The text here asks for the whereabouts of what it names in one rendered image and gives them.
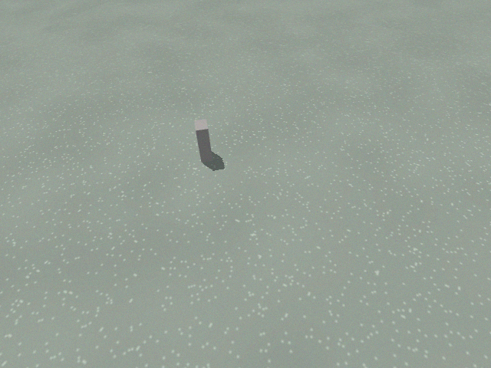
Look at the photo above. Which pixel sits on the carton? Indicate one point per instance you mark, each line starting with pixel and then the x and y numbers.
pixel 202 135

